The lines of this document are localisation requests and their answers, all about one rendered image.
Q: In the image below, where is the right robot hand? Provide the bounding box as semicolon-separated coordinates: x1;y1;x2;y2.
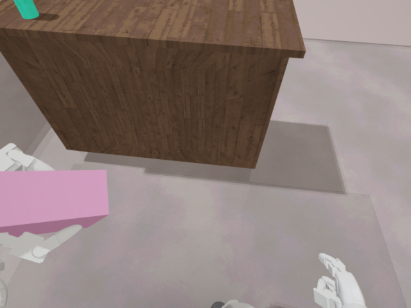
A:
313;253;366;308

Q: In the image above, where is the left robot hand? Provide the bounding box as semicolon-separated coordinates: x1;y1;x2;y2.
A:
0;143;82;263

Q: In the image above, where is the table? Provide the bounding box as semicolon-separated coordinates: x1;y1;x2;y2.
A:
0;0;306;169

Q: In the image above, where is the sponge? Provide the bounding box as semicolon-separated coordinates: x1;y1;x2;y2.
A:
0;170;109;237

